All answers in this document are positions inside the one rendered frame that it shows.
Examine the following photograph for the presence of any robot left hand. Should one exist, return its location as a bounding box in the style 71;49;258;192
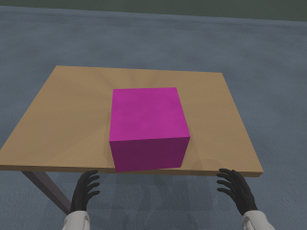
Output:
70;170;100;214

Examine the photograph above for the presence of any robot right hand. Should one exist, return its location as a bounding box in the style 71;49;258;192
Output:
217;169;258;216

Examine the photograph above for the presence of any carton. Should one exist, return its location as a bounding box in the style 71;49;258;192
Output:
109;87;191;173

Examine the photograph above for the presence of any robot left forearm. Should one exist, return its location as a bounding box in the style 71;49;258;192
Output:
61;210;91;230

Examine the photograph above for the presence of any table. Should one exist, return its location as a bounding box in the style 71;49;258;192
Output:
0;65;264;216

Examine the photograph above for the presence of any robot right forearm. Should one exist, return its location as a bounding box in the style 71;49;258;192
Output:
241;210;275;230

